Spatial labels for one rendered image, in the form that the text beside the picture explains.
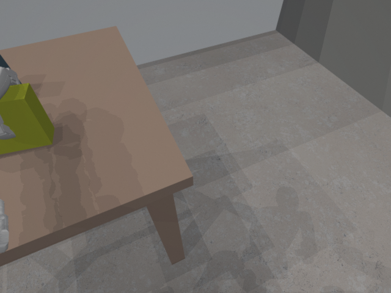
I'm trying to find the sponge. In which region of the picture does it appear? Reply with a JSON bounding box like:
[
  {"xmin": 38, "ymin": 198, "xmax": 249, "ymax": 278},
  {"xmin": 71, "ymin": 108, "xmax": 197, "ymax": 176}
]
[{"xmin": 0, "ymin": 83, "xmax": 54, "ymax": 154}]

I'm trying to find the table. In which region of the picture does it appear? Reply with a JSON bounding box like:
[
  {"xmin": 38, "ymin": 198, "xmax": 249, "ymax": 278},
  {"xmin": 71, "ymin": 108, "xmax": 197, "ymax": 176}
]
[{"xmin": 0, "ymin": 26, "xmax": 193, "ymax": 267}]

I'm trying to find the robot left hand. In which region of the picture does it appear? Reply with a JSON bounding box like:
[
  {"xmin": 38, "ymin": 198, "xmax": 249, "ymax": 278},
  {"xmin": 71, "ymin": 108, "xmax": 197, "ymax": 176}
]
[{"xmin": 0, "ymin": 67, "xmax": 20, "ymax": 140}]

